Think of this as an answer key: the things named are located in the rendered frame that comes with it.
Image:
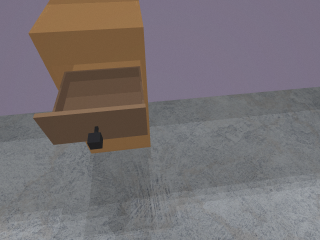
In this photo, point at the cabinet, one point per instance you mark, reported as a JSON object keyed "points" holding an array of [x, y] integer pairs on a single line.
{"points": [[78, 35]]}

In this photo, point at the handle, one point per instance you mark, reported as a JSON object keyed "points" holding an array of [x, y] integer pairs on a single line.
{"points": [[95, 140]]}

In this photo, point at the drawer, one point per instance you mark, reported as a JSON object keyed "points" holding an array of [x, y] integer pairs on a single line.
{"points": [[110, 98]]}

